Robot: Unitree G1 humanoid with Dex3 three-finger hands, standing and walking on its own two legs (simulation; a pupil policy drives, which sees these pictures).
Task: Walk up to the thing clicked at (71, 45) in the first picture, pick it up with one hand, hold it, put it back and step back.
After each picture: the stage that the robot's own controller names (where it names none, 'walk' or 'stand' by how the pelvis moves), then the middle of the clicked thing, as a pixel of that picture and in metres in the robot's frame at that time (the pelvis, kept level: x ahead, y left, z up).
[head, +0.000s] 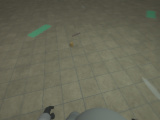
stand; (71, 44) +1.53 +0.50 -0.72
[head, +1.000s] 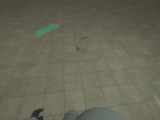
walk; (79, 48) +1.45 +0.24 -0.71
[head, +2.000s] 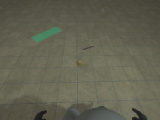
walk; (79, 63) +0.93 +0.19 -0.71
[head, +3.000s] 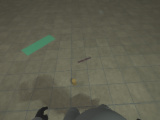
walk; (74, 82) +0.55 +0.24 -0.71
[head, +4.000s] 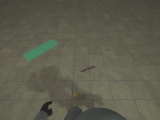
stand; (75, 95) +0.37 +0.20 -0.69
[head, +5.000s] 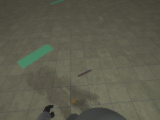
stand; (73, 101) +0.31 +0.21 -0.72
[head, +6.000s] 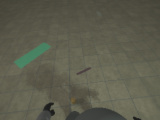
stand; (73, 100) +0.28 +0.22 -0.72
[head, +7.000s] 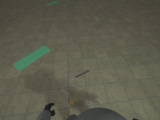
stand; (72, 103) +0.30 +0.22 -0.72
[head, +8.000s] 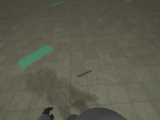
stand; (73, 102) +0.32 +0.21 -0.73
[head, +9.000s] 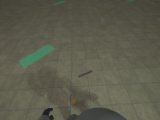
stand; (73, 102) +0.31 +0.20 -0.73
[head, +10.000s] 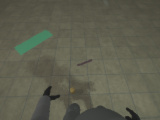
go down; (72, 90) +0.34 +0.20 -0.69
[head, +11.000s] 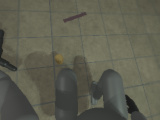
go down; (59, 59) +0.42 +0.23 -0.29
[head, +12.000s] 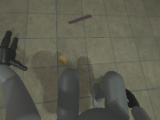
close in; (63, 60) +0.42 +0.22 -0.29
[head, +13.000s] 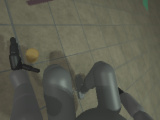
close in; (32, 56) +0.41 +0.26 -0.22
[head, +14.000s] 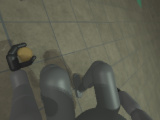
close; (26, 55) +0.40 +0.27 -0.22
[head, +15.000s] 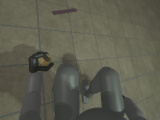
lift; (44, 61) +0.34 +0.27 -0.17
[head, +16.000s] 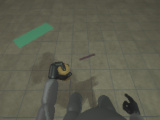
lift; (64, 72) +0.32 +0.19 +0.01
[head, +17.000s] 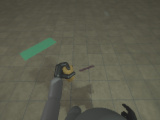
hold; (69, 73) +0.33 +0.17 +0.01
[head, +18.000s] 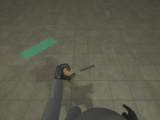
hold; (69, 74) +0.32 +0.17 +0.00
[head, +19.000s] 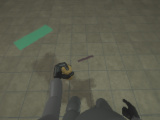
crouch; (67, 73) +0.34 +0.17 -0.05
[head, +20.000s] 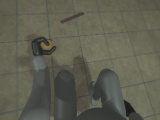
lower; (48, 48) +0.47 +0.25 -0.10
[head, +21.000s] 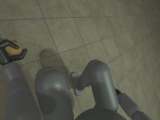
lower; (16, 51) +0.43 +0.29 -0.23
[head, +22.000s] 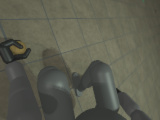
lower; (19, 51) +0.43 +0.29 -0.23
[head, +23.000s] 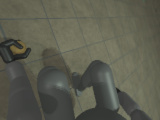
lower; (19, 50) +0.43 +0.29 -0.23
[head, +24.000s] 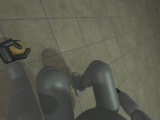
lower; (19, 51) +0.43 +0.29 -0.23
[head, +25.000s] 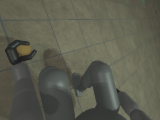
open; (25, 52) +0.42 +0.27 -0.23
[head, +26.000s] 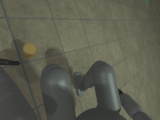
rise; (30, 51) +0.42 +0.27 -0.23
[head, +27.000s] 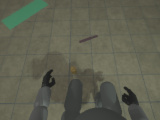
walk; (73, 70) +0.43 +0.19 -0.47
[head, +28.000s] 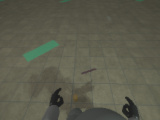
stand; (75, 98) +0.36 +0.17 -0.67
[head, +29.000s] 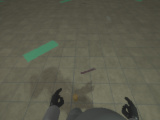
stand; (75, 97) +0.37 +0.18 -0.67
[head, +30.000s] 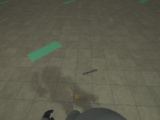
stand; (77, 97) +0.37 +0.17 -0.71
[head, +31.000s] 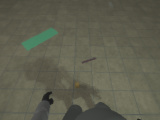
walk; (77, 85) +0.42 +0.14 -0.70
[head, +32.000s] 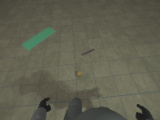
walk; (79, 74) +0.58 +0.18 -0.69
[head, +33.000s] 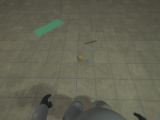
walk; (80, 58) +0.90 +0.20 -0.69
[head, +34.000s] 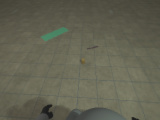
stand; (83, 61) +1.02 +0.18 -0.71
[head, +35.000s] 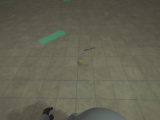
stand; (80, 62) +1.02 +0.21 -0.73
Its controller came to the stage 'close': yes
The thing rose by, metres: 0.71
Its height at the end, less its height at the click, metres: +0.00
